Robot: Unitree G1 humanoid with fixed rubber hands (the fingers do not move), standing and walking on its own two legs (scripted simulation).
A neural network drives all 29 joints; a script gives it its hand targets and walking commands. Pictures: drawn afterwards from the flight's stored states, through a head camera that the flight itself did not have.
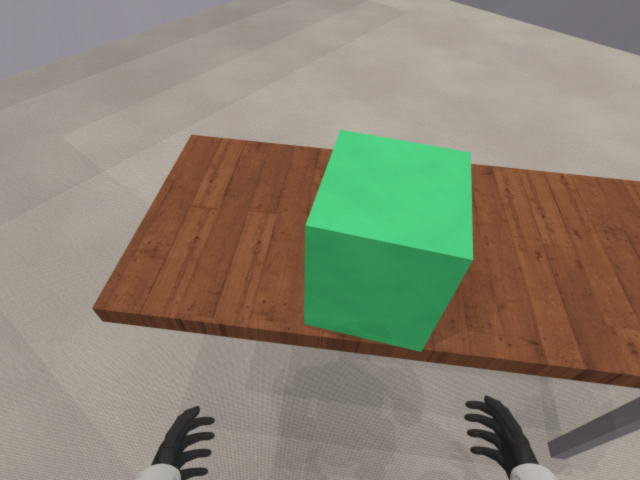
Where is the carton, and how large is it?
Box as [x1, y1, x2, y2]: [304, 130, 472, 351]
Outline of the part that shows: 340,130 305,225 304,323 420,351 472,260 470,152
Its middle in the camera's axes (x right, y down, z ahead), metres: +0.10 +0.00 +0.62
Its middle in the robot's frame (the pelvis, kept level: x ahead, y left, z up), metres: +0.45 -0.08 +0.00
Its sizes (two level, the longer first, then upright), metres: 0.210 0.200 0.250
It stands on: a table, 0.66 m high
